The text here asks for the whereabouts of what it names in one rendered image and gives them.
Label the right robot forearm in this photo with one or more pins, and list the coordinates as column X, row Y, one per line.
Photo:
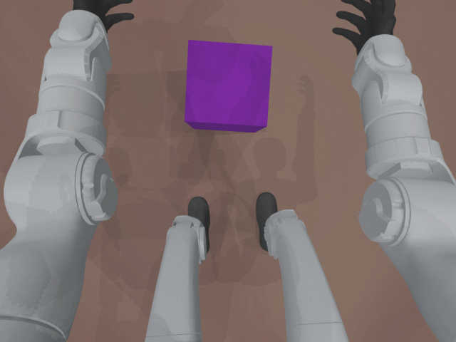
column 394, row 116

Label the robot right shin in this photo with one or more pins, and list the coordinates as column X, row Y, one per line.
column 282, row 213

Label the right robot hand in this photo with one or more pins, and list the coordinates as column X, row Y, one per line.
column 379, row 16

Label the carton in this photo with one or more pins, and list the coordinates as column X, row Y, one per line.
column 227, row 86

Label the right robot upper arm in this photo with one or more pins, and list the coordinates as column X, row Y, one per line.
column 414, row 222

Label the right robot thigh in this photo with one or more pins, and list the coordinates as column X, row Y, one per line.
column 311, row 312

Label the left robot forearm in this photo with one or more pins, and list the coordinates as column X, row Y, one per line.
column 71, row 102

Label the left robot upper arm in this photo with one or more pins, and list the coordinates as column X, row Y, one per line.
column 56, row 202

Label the left robot hand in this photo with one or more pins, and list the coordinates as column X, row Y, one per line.
column 101, row 7

